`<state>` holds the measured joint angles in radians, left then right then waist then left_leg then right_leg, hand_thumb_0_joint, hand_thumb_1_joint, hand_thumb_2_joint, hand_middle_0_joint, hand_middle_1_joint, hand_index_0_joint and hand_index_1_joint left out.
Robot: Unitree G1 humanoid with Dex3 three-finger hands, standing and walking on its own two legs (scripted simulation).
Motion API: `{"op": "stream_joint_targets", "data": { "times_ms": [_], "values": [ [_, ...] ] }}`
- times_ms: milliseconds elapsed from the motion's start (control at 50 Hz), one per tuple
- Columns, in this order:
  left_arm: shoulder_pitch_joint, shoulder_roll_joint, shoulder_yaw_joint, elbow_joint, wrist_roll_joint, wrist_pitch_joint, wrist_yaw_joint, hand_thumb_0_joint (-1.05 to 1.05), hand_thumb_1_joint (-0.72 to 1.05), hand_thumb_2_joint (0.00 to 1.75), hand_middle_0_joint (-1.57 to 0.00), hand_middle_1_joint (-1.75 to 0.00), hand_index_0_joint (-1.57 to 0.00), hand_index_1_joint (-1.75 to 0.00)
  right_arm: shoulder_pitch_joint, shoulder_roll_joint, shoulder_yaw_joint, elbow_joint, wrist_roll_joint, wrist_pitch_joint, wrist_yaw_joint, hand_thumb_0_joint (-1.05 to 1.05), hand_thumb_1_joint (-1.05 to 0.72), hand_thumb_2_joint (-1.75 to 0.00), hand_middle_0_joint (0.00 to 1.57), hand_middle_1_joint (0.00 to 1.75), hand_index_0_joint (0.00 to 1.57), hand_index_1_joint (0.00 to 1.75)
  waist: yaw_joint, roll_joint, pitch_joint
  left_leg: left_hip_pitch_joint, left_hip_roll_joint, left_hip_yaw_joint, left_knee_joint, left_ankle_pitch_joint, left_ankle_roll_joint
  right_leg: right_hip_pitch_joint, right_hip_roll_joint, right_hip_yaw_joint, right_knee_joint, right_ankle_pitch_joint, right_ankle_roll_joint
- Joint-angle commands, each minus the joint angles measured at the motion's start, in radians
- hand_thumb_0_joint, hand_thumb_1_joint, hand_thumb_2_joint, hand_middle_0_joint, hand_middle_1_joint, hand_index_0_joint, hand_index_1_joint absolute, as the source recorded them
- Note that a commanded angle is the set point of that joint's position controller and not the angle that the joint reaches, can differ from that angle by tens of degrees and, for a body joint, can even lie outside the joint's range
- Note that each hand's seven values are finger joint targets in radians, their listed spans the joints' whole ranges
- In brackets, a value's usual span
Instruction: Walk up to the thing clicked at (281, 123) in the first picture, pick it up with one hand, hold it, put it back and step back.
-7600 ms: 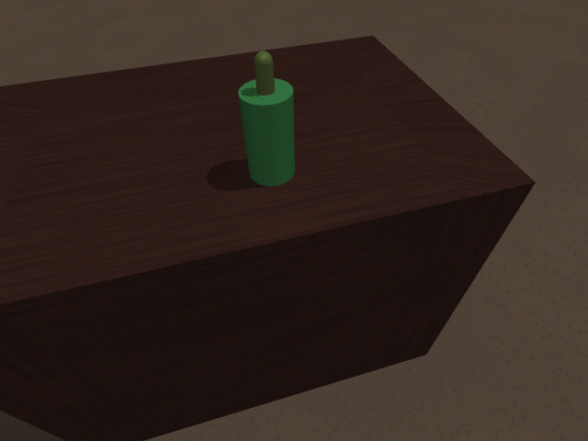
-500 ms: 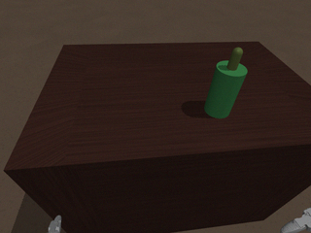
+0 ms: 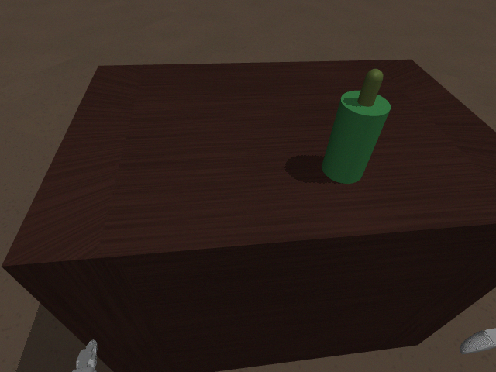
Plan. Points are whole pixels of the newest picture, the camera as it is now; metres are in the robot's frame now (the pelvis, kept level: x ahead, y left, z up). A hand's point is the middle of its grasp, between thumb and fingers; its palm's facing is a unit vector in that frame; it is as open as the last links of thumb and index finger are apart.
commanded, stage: rise first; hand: right
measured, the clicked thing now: (357, 126) +0.52 -0.23 +0.14
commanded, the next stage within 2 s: go down in 0.24 s
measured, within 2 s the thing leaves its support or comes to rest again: neither
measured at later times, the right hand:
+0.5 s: hand out of the picture +0.21 -0.28 +0.18, palm faces +0.49 +0.75 -0.44, open 17.5 cm
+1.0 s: hand out of the picture +0.31 -0.35 +0.20, palm faces +0.27 +0.94 -0.19, open 17.4 cm
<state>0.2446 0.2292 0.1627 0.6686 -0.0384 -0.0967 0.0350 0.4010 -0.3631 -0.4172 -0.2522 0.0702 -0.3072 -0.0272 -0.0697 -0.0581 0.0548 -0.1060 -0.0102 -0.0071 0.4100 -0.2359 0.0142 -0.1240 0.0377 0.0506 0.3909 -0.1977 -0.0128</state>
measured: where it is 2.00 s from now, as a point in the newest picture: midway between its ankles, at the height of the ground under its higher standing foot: outside the picture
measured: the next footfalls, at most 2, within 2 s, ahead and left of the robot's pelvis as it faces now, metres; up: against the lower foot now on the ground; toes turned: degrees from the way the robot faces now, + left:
none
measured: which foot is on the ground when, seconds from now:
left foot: down 0.00-1.00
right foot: down 0.00-1.00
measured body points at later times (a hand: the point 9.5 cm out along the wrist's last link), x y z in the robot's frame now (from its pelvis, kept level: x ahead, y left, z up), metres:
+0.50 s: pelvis +0.01 +0.00 +0.00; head +0.00 +0.02 +0.45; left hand +0.18 +0.26 -0.09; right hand +0.17 -0.32 +0.21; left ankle +0.00 +0.11 -0.74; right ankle +0.01 -0.11 -0.74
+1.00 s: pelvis +0.01 +0.00 +0.00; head +0.00 +0.02 +0.45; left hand +0.16 +0.27 -0.09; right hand +0.29 -0.40 +0.21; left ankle +0.00 +0.11 -0.74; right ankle +0.01 -0.11 -0.74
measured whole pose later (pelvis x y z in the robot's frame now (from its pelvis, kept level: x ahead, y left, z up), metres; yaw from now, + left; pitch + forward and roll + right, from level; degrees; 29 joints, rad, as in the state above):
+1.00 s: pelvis +0.01 +0.00 +0.00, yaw +1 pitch +1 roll +0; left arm 0.23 0.27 0.02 0.71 -0.05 -0.15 0.16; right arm -0.23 -0.66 -0.60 0.51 0.26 -0.05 0.43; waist -0.01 -0.04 -0.06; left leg -0.19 -0.02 -0.02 0.43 -0.25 0.01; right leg -0.21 0.03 0.04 0.42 -0.23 -0.01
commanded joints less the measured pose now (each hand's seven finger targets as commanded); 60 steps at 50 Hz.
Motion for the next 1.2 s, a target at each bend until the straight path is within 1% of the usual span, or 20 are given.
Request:
{"op": "stream_joint_targets", "data": {
  "times_ms": [0, 100, 180, 260, 320, 340, 360, 380, 400, 420, 560, 660, 720, 760, 920, 980, 1040, 1120, 1160, 1180],
  "values": [
    [-0.107, 0.151, 0.053, -0.213, 0.007, -0.064, 0.017, 0.0, -0.57, 0.07, -0.05, -0.04, -0.04, -0.05, -0.094, -0.245, -0.142, -0.215, 0.004, -0.071, -0.021, 0.0, 0.61, -0.04, 0.04, 0.06, 0.05, 0.06, 0.001, 0.033, -0.141, 0.021, 0.005, 0.03, -0.068, 0.125, 0.003, 0.027, -0.013, -0.03, -0.054, 0.141, -0.012],
    [-0.041, 0.166, 0.092, -0.194, 0.001, -0.052, 0.014, 0.0, -0.57, 0.08, -0.05, -0.05, -0.04, -0.06, -0.064, -0.237, -0.157, -0.2, 0.012, -0.064, -0.013, 0.0, 0.61, -0.04, 0.04, 0.06, 0.05, 0.06, 0.008, 0.041, -0.11, 0.006, 0.002, 0.038, -0.066, 0.148, 0.002, 0.035, -0.015, -0.032, -0.059, 0.167, -0.011],
    [-0.057, 0.104, 0.043, -0.152, -0.006, -0.047, 0.0, 0.0, -0.57, 0.08, -0.05, -0.05, -0.04, -0.06, -0.089, -0.22, -0.135, -0.205, 0.018, -0.063, -0.004, 0.0, 0.61, -0.04, 0.04, 0.06, 0.05, 0.06, 0.003, 0.017, -0.024, -0.032, 0.006, 0.034, -0.075, 0.109, 0.0, -0.003, -0.011, -0.04, -0.068, 0.124, -0.012],
    [-0.081, 0.092, 0.023, -0.166, -0.004, -0.047, -0.001, 0.0, -0.56, 0.08, -0.05, -0.05, -0.04, -0.06, -0.117, -0.233, -0.141, -0.233, 0.011, -0.067, -0.004, 0.0, 0.61, -0.05, 0.04, 0.06, 0.05, 0.06, -0.002, 0.013, -0.082, -0.013, 0.002, 0.033, -0.058, 0.155, 0.002, 0.016, -0.018, -0.031, -0.062, 0.174, -0.007],
    [-0.109, 0.145, 0.064, -0.17, 0.002, -0.051, 0.008, 0.0, -0.48, 0.01, -0.06, -0.05, -0.07, -0.03, -0.125, -0.258, -0.164, -0.226, 0.011, -0.067, -0.01, 0.0, 0.53, -0.07, 0.04, 0.06, 0.05, 0.06, 0.001, 0.024, -0.118, 0.005, 0.007, 0.029, -0.05, 0.191, 0.0, 0.036, -0.014, -0.032, -0.047, 0.21, -0.008],
    [-0.168, 0.12, 0.049, -0.192, 0.029, -0.055, 0.003, 0.0, -0.56, 0.08, -0.05, -0.05, -0.04, -0.06, -0.114, -0.174, -0.136, -0.217, -0.019, -0.098, -0.003, 0.0, 0.57, -0.05, 0.04, 0.06, 0.05, 0.06, 0.026, 0.098, -0.162, -0.023, -0.005, 0.031, -0.026, 0.218, -0.015, 0.045, -0.015, -0.022, -0.022, 0.211, -0.01],
    [-0.102, 0.163, 0.084, -0.171, 0.004, -0.052, 0.013, 0.0, -0.48, 0.0, -0.06, -0.05, -0.07, -0.03, -0.113, -0.305, -0.207, -0.224, 0.007, -0.08, -0.016, 0.0, 0.49, -0.07, 0.04, 0.06, 0.05, 0.06, -0.018, -0.002, -0.153, 0.026, 0.013, 0.025, -0.048, 0.206, 0.001, 0.041, -0.006, -0.035, -0.041, 0.222, -0.007],
    [-0.171, 0.127, 0.052, -0.196, 0.032, -0.055, 0.008, 0.0, -0.53, 0.03, -0.05, -0.04, -0.05, -0.04, -0.134, -0.204, -0.167, -0.218, -0.022, -0.106, -0.009, 0.0, 0.5, -0.04, 0.05, 0.05, 0.06, 0.05, 0.023, 0.081, -0.166, -0.018, -0.004, 0.027, -0.033, 0.201, -0.014, 0.049, -0.011, -0.022, -0.024, 0.198, -0.012],
    [-0.136, 0.115, 0.042, -0.186, 0.028, -0.055, 0.01, 0.0, -0.55, 0.04, -0.05, -0.04, -0.05, -0.05, -0.162, -0.234, -0.188, -0.214, -0.016, -0.116, -0.006, 0.0, 0.47, -0.04, 0.05, 0.05, 0.06, 0.05, 0.01, 0.07, -0.201, 0.0, 0.002, 0.026, -0.028, 0.213, -0.016, 0.064, -0.007, -0.021, -0.02, 0.203, -0.012],
    [-0.154, 0.184, 0.108, -0.209, 0.029, -0.054, 0.021, 0.0, -0.54, 0.04, -0.05, -0.04, -0.05, -0.04, -0.156, -0.274, -0.232, -0.153, -0.011, -0.114, -0.009, 0.0, 0.48, -0.04, 0.05, 0.05, 0.06, 0.05, 0.021, 0.072, -0.19, -0.008, 0.004, 0.022, -0.038, 0.209, -0.016, 0.048, -0.001, -0.024, -0.02, 0.197, -0.014],
    [-0.115, 0.069, 0.002, -0.028, 0.003, -0.025, 0.036, 0.0, -0.53, 0.03, -0.05, -0.04, -0.05, -0.04, -0.358, -0.3, -0.2, 0.016, 0.075, -0.033, 0.097, 0.0, 0.51, -0.04, 0.05, 0.05, 0.06, 0.05, 0.046, -0.028, -0.029, -0.12, 0.008, 0.013, -0.07, 0.1, -0.016, -0.042, 0.001, -0.027, -0.048, 0.055, -0.016],
    [-0.228, 0.066, -0.08, -0.059, -0.002, -0.042, 0.075, 0.0, -0.53, 0.02, -0.05, -0.04, -0.05, -0.03, -0.626, -0.437, -0.21, 0.104, 0.105, 0.024, 0.219, 0.0, 0.48, -0.04, 0.05, 0.05, 0.06, 0.05, 0.058, -0.021, -0.158, -0.103, 0.002, 0.008, -0.054, 0.111, -0.014, -0.005, -0.003, -0.008, -0.036, 0.054, -0.019],
    [-0.24, 0.204, -0.006, -0.146, 0.003, -0.074, 0.121, 0.0, -0.54, 0.03, -0.05, -0.04, -0.05, -0.04, -0.787, -0.564, -0.284, 0.201, 0.133, 0.057, 0.27, 0.0, 0.47, -0.05, 0.04, 0.05, 0.05, 0.05, 0.077, 0.0, -0.316, -0.053, 0.006, 0.013, -0.033, 0.195, -0.013, 0.071, -0.004, -0.001, -0.018, 0.135, -0.019],
    [-0.192, 0.212, -0.016, -0.151, -0.001, -0.084, 0.135, 0.0, -0.55, 0.04, -0.05, -0.04, -0.05, -0.04, -0.818, -0.589, -0.305, 0.319, 0.161, 0.087, 0.303, 0.0, 0.46, -0.04, 0.05, 0.05, 0.05, 0.05, 0.071, -0.004, -0.302, -0.05, 0.007, 0.018, -0.034, 0.191, -0.012, 0.059, -0.004, 0.0, -0.015, 0.132, -0.017],
    [-0.07, 0.118, -0.123, -0.058, -0.01, -0.092, 0.132, 0.0, -0.56, 0.05, -0.05, -0.04, -0.04, -0.04, -0.835, -0.596, -0.241, 0.599, 0.216, 0.219, 0.476, 0.0, 0.58, -0.04, 0.04, 0.05, 0.05, 0.05, 0.032, -0.054, -0.213, -0.095, -0.001, 0.028, -0.023, 0.212, 0.001, -0.024, -0.024, -0.008, -0.014, 0.194, -0.012],
    [-0.179, 0.113, -0.155, -0.087, -0.002, -0.11, 0.129, 0.0, -0.57, 0.06, -0.05, -0.04, -0.04, -0.05, -0.898, -0.658, -0.281, 0.597, 0.219, 0.223, 0.501, 0.0, 0.59, -0.04, 0.04, 0.05, 0.05, 0.05, 0.007, -0.044, -0.267, -0.075, -0.002, 0.022, -0.007, 0.255, 0.003, -0.035, -0.027, -0.006, 0.01, 0.253, -0.011],
    [-0.245, 0.205, -0.102, -0.19, 0.008, -0.135, 0.149, 0.0, -0.57, 0.06, -0.05, -0.04, -0.04, -0.05, -0.973, -0.69, -0.304, 0.596, 0.222, 0.193, 0.5, 0.0, 0.58, -0.04, 0.04, 0.05, 0.05, 0.05, 0.031, 0.031, -0.327, -0.056, -0.008, 0.018, 0.001, 0.255, 0.001, -0.012, -0.033, -0.002, 0.03, 0.256, -0.017],
    [-0.121, 0.229, -0.079, -0.173, 0.008, -0.13, 0.172, 0.0, -0.57, 0.06, -0.05, -0.05, -0.04, -0.05, -1.043, -0.739, -0.314, 0.627, 0.211, 0.179, 0.493, 0.0, 0.47, -0.04, 0.06, 0.04, 0.06, 0.04, 0.052, -0.016, -0.398, -0.062, -0.015, 0.017, 0.013, 0.281, 0.003, 0.076, -0.034, -0.001, 0.052, 0.349, -0.015],
    [-0.118, 0.191, -0.118, -0.18, 0.005, -0.127, 0.175, 0.0, -0.57, 0.06, -0.05, -0.05, -0.04, -0.05, -1.086, -0.73, -0.298, 0.674, 0.214, 0.189, 0.504, 0.0, 0.48, -0.04, 0.06, 0.04, 0.06, 0.04, 0.065, -0.019, -0.346, -0.075, -0.01, 0.014, -0.002, 0.249, 0.002, 0.034, -0.026, -0.005, 0.044, 0.275, -0.019],
    [-0.116, 0.213, -0.097, -0.204, 0.007, -0.135, 0.185, 0.0, -0.57, 0.07, -0.05, -0.04, -0.04, -0.05, -1.155, -0.792, -0.327, 0.652, 0.208, 0.191, 0.507, 0.0, 0.49, -0.04, 0.05, 0.04, 0.06, 0.04, 0.07, -0.016, -0.381, -0.072, -0.003, 0.01, -0.002, 0.258, 0.0, 0.037, -0.021, -0.011, 0.044, 0.249, -0.021]
  ]
}}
